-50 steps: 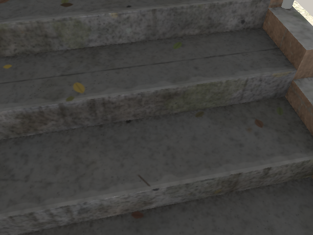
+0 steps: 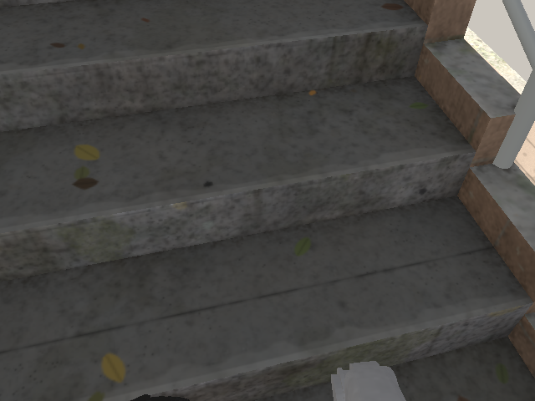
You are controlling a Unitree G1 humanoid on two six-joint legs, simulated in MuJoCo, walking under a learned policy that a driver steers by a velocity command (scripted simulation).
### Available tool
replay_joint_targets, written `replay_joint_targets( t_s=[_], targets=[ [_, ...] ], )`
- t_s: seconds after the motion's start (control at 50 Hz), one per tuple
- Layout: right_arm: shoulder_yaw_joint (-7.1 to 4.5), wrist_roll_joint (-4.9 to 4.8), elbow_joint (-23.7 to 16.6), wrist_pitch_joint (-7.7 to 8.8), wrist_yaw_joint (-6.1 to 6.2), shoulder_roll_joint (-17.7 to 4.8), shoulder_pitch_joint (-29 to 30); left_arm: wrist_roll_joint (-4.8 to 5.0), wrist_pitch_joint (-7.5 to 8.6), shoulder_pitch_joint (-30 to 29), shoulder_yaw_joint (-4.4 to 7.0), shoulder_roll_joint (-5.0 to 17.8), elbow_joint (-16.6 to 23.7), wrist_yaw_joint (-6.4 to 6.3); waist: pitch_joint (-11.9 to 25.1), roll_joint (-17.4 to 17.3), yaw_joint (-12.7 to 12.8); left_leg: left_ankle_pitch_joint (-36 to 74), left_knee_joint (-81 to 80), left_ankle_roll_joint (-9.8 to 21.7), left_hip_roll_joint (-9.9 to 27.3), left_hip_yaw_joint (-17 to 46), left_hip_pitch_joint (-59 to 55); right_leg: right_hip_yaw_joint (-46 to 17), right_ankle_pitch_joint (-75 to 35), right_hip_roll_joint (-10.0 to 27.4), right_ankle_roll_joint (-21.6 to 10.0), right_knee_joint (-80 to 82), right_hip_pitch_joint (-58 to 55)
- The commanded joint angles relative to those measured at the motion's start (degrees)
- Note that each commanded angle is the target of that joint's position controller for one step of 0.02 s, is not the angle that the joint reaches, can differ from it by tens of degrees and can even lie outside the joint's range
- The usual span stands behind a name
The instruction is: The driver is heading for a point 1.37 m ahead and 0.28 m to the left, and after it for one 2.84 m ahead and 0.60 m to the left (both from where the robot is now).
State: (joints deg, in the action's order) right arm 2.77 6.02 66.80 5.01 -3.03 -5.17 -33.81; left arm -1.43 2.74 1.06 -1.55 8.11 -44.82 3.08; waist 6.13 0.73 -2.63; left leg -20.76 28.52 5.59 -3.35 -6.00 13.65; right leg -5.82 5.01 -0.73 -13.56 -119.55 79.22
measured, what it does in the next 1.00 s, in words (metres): climbs, turning left: right foot 0.15 m higher, then left foot 0.15 m higher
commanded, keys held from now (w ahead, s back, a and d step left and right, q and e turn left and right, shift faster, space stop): w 0.26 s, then w+q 0.66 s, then w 0.08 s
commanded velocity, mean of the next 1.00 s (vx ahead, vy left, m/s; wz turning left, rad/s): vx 0.50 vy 0.00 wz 0.30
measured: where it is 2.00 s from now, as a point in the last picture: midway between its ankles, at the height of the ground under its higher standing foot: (169, 50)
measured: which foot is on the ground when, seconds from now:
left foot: down 0.00-0.20, up 0.22-0.72, down 0.74-1.00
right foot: up 0.00-0.16, down 0.18-0.76, up 0.78-1.00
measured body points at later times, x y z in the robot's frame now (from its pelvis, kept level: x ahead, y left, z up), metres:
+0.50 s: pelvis +0.30 -0.02 +0.14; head +0.30 -0.02 +0.59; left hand +0.21 +0.17 -0.02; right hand +0.43 -0.22 +0.01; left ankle +0.36 +0.15 -0.25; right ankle +0.27 -0.07 -0.58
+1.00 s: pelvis +0.60 +0.06 +0.28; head +0.58 +0.05 +0.73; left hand +0.67 +0.32 +0.17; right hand +0.57 -0.16 +0.12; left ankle +0.56 +0.13 -0.43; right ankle +0.68 -0.08 -0.20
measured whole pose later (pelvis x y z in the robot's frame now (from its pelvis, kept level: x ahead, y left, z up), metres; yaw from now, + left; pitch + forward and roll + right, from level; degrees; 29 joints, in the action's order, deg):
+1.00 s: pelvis +0.60 +0.06 +0.28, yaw +20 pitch +5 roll +3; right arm 0.0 4.3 67.8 3.0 -2.9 -7.9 -27.8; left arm -3.2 3.7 7.2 -1.5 12.6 -51.7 4.0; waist 8.7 2.1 -1.9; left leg -21.3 40.5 5.2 -9.1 1.7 24.2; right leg -9.5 8.5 1.8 -10.3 -110.8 64.0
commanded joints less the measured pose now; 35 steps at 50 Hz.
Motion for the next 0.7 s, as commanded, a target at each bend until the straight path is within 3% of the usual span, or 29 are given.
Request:
replay_joint_targets(
  t_s=[0.02, 0.04, 0.06, 0.08, 0.1, 0.12, 0.14, 0.16, 0.18, 0.2, 0.22, 0.24, 0.26, 0.28, 0.3, 0.32, 0.34, 0.4, 0.42, 0.46, 0.5, 0.54, 0.58, 0.6, 0.62, 0.64, 0.66, 0.68, 0.7],
  targets=[
    [-1.61, -7.25, -3.2, 3.66, 3.15, -7.8, 0.0, 0.00, 0.62, -15.6, -2.89, -4.5, 10.8, -3.48, -14.5, 4.1, 1.1, 9.0, -18.9, 1.3, 12.2, 14.2, 3.8, 14.6, 13.5, 3.0, 8.6, 8.6, 3.8],
    [-1.65, -7.37, -2.0, 3.61, 4.42, -6.6, -1.8, 0.14, 0.10, -17.8, -2.71, -3.2, 13.5, -3.77, -14.4, 1.8, 0.7, 12.5, -21.0, 1.6, 12.5, 15.1, 3.1, 13.8, 13.7, 5.0, 9.8, 13.8, 0.2],
    [1.01, 0.94, 0.0, 1.73, 0.10, -3.2, -9.2, 0.12, -2.96, -21.5, -2.45, 0.9, 14.1, -0.55, 5.5, -12.1, -2.1, 18.3, -19.9, 5.0, 14.8, 14.1, -4.5, 12.9, -1.4, 5.4, 3.3, 23.5, -4.5],
    [-2.74, -7.82, -1.0, 1.86, 4.87, -6.0, -5.9, -0.22, -2.20, -18.4, -2.40, -0.8, 14.1, -2.25, -10.0, -3.2, -2.4, 26.9, -27.5, 3.9, 13.5, 11.8, -6.9, 16.5, 12.9, 5.6, 7.8, 27.6, -8.9],
    [-2.65, -8.37, -2.2, 1.62, 6.38, -7.2, -5.2, 1.13, -2.13, -14.4, -3.00, -2.1, 12.0, -2.39, -9.1, -1.4, -2.2, 35.6, -29.2, 4.0, 12.3, 9.0, -5.5, 20.0, 16.1, 4.1, 8.0, 38.7, -18.8],
    [-0.70, -0.26, -1.0, 2.11, -1.34, -9.4, -5.6, -0.70, -4.06, -23.5, -2.49, -0.3, 16.7, 1.90, 1.7, -17.7, 3.8, 75.5, -20.5, 6.5, 16.6, 8.4, -3.0, 17.0, 17.3, -0.2, 3.6, 41.6, -29.3],
    [-3.93, -6.85, -4.7, 2.42, 4.06, -10.8, -2.6, 1.45, -2.72, -6.9, -1.68, 0.2, 9.6, -1.66, -0.2, -2.3, 3.7, 94.8, -16.3, 3.5, 14.7, 3.2, -13.5, 25.3, 23.5, -3.9, 4.5, 48.4, -36.6],
    [-3.98, -7.06, -4.2, 2.55, 5.45, -14.1, -4.8, 3.37, -1.85, 2.4, -1.31, -0.7, 5.8, -3.02, 4.4, -7.4, 7.4, 102.3, -7.4, 4.5, 17.5, 6.1, -15.8, 23.3, 25.7, -6.3, 4.2, 54.2, -45.7],
    [-4.94, -7.89, -4.8, 2.89, 5.17, -16.5, -1.7, 3.20, -0.75, 11.5, -0.03, 1.7, 3.9, -3.31, 9.1, -13.4, 13.2, 104.0, 3.4, 4.6, 19.0, 5.8, -18.9, 17.6, 20.1, -5.4, 2.4, 61.0, -54.6],
    [-4.10, 3.08, 1.1, 1.68, -4.15, -13.6, -0.7, -2.51, -4.27, 17.3, 1.30, 6.8, 2.1, -1.48, 11.4, -16.1, 17.7, 96.4, 19.1, 6.8, 18.4, 11.4, -2.4, -1.3, 0.5, -0.9, -0.7, 69.3, -68.4],
    [-5.89, -8.22, -11.1, 3.99, -0.50, -9.3, 0.7, -0.88, -2.22, 26.4, 5.55, 15.5, -2.6, -3.13, 16.8, 4.4, 13.5, 44.2, 47.1, 0.9, 2.7, 4.4, 14.7, -31.3, 13.4, 16.9, -11.0, 82.7, -82.0],
    [-7.25, -5.96, -10.0, 4.87, -0.20, -12.0, 4.3, 0.23, -2.15, 22.4, 6.02, 14.3, -3.4, -3.58, 19.0, 5.8, 12.4, 12.9, 68.3, 0.6, -1.1, 12.8, 19.8, -50.3, 22.3, 18.1, -10.5, 100.6, -78.3],
    [-5.95, -3.69, -4.5, 2.14, -4.60, -4.8, 2.9, -4.46, -2.51, 23.8, 3.56, 9.5, -6.7, -1.39, -3.8, 3.4, 13.0, 30.2, 84.2, 4.1, -2.3, 32.0, 39.1, -50.1, 38.5, 15.9, -4.0, 103.1, -64.2],
    [-6.51, -4.02, -6.6, 1.48, -4.48, -6.5, 7.0, -3.40, -1.76, 18.7, 3.35, 5.4, -9.5, -0.04, -8.1, -0.9, 8.2, 31.4, 89.0, 6.5, -2.2, 29.4, 44.8, -39.7, 33.1, 15.7, -3.2, 100.4, -58.8],
    [-5.87, -3.69, -7.9, 1.06, -3.54, -4.9, 7.6, -2.33, -1.36, 13.7, 2.05, 0.9, -10.9, 1.18, -5.1, -6.7, 5.2, 30.2, 91.7, 9.1, -2.6, 29.8, 46.5, -32.1, 22.8, 16.2, -1.8, 99.4, -58.6],
    [-4.51, -4.67, -9.2, 0.69, -3.15, -2.5, 7.1, -3.33, -0.52, 9.9, 0.71, -2.8, -13.6, 2.37, -4.0, -10.5, 0.5, 32.2, 91.4, 11.3, -0.8, 30.5, 49.5, -22.5, 15.1, 15.6, 2.7, 97.8, -56.6],
    [-3.87, -5.11, -8.7, -0.26, -2.76, -2.5, 7.2, -3.77, 0.13, 8.5, -0.15, -4.2, -14.5, 2.63, -2.8, -8.9, -1.6, 33.1, 90.8, 12.4, 0.8, 27.8, 52.6, -13.0, 8.1, 14.2, 5.0, 96.8, -56.1],
    [-2.82, -5.77, -10.7, -0.79, -2.95, -0.9, 12.3, -3.56, 2.88, 6.4, -0.40, -4.3, -13.6, 1.00, -2.3, -1.7, -5.9, 25.5, 88.1, 10.1, 6.7, 17.3, 51.9, 8.3, 1.2, 8.0, 8.1, 99.7, -49.0],
    [-2.28, -6.22, -10.4, -0.50, -3.10, -1.0, 15.3, -4.42, 3.20, 11.8, -0.52, -3.4, -15.0, 0.30, -2.2, 3.0, -3.9, 21.7, 96.9, 9.4, 6.6, 13.9, 54.6, 9.1, 1.8, 7.0, 7.6, 100.4, -50.0],
    [-2.01, -6.08, -11.8, -0.11, -2.95, -2.8, 20.8, -5.50, 3.12, 20.6, -1.01, -2.2, -17.6, -0.23, -2.8, 4.3, -1.0, 20.1, 103.5, 9.8, 5.3, 13.5, 62.4, 7.7, 3.4, 7.3, 7.8, 100.3, -55.2],
    [-1.62, -5.94, -15.9, -0.18, -2.15, -3.6, 29.7, -7.05, 2.39, 28.9, -1.26, 0.2, -21.0, 0.17, -5.0, 2.6, 1.8, 21.3, 99.6, 11.8, 4.5, 14.2, 71.1, 6.7, 1.6, 9.0, 8.4, 100.7, -64.0],
    [-1.68, -6.15, -19.3, -0.69, -1.28, -6.3, 37.6, -8.58, 2.30, 34.3, -1.46, 2.3, -22.2, 0.82, -5.4, 1.7, 4.4, 26.6, 84.8, 10.0, 5.1, 13.3, 74.1, 7.0, -5.0, 11.9, 7.8, 103.0, -72.0],
    [-1.92, -5.92, -21.3, -2.08, -0.42, -6.2, 41.4, -8.09, 2.39, 39.8, -1.70, 2.4, -24.0, 1.25, -5.5, 5.0, 5.8, 25.8, 79.3, 8.2, 4.2, 11.2, 79.1, 5.3, -14.7, 15.0, 5.4, 104.7, -80.9],
    [-2.05, -5.69, -22.2, -3.39, -0.10, -5.6, 43.9, -7.30, 2.27, 37.2, -1.74, 2.7, -22.7, 1.99, -7.0, 3.9, 5.3, 21.6, 72.6, 7.1, 6.1, 7.7, 77.5, 7.2, -19.4, 17.5, 4.5, 108.6, -81.0],
    [-1.97, -5.11, -23.0, -4.55, 0.08, -5.1, 46.1, -6.11, 2.34, 35.8, -1.94, 2.0, -22.4, 2.34, -6.4, 4.6, 4.9, 18.5, 67.8, 6.6, 6.5, 4.1, 73.2, 9.4, -21.2, 16.9, 4.1, 110.1, -79.2],
    [-2.12, -4.38, -22.4, -5.01, -0.86, -3.6, 43.9, -4.49, 3.04, 33.8, -2.32, 1.7, -20.5, 2.31, -7.0, 6.6, 2.8, 15.6, 67.8, 5.9, 7.2, -0.1, 65.5, 13.2, -30.9, 16.4, 5.3, 110.2, -75.3],
    [-1.94, -4.30, -23.4, -5.44, -1.54, -3.3, 43.7, -4.43, 3.40, 28.4, -2.23, 3.6, -18.7, 2.54, -5.2, 5.6, -0.6, 15.1, 62.8, 6.4, 5.7, -2.7, 52.1, 17.7, -44.9, 15.1, 6.0, 110.3, -67.1],
    [-1.66, -5.22, -25.5, -6.36, -2.49, -3.1, 44.6, -3.71, 4.16, 27.5, -1.57, 8.1, -19.0, 2.88, -2.9, 7.1, -3.4, 15.4, 59.4, 6.1, 3.3, -5.6, 35.6, 19.3, -71.2, 16.0, 5.0, 108.9, -59.5],
    [-2.04, -5.32, -25.5, -6.75, -2.85, -4.4, 42.0, -2.36, 5.25, 28.4, -0.79, 12.4, -18.7, 2.50, -2.7, 8.1, -4.3, 10.7, 53.1, 3.9, 1.0, -5.6, 29.1, 19.0, -79.9, 17.4, 5.1, 106.7, -62.7]
  ],
)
